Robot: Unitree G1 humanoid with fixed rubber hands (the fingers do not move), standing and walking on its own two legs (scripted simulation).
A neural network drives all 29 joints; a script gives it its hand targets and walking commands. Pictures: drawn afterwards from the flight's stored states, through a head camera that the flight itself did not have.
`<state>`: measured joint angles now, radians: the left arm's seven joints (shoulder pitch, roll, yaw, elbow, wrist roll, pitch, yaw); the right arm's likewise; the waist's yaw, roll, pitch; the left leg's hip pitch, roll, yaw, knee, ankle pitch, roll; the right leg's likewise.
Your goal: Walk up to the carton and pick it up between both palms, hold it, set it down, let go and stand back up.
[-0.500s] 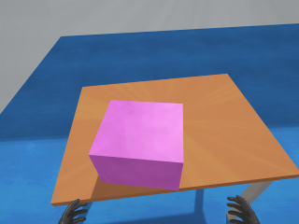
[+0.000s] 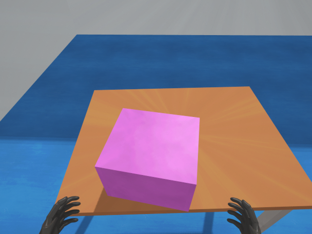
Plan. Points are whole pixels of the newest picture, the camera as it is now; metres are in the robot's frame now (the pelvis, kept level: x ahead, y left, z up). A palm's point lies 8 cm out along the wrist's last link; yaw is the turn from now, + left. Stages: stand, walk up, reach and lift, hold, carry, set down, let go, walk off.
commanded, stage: reach and lift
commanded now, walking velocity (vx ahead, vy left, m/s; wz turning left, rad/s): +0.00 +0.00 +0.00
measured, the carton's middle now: (153, 156) +0.37 +0.05 -0.05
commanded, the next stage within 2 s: none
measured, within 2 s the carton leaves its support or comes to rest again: neither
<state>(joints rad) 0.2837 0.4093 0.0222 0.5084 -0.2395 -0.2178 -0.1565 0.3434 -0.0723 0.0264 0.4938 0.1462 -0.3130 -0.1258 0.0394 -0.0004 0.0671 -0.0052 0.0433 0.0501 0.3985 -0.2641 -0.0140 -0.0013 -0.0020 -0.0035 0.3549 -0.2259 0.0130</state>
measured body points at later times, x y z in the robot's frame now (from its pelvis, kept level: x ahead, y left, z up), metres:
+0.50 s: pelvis -0.02 +0.01 +0.00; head -0.04 +0.03 +0.44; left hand +0.15 +0.27 -0.01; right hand +0.16 -0.18 -0.02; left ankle -0.02 +0.12 -0.74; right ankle -0.01 -0.13 -0.74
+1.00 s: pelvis +0.00 +0.00 +0.00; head -0.02 +0.01 +0.45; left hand +0.24 +0.26 +0.04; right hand +0.23 -0.20 +0.03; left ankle -0.02 +0.12 -0.74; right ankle -0.01 -0.13 -0.74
